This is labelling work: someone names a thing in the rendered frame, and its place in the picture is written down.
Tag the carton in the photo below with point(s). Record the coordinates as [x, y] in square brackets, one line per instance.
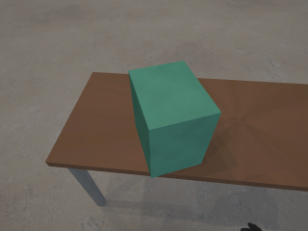
[174, 115]

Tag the table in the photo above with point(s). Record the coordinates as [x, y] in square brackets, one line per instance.
[261, 138]

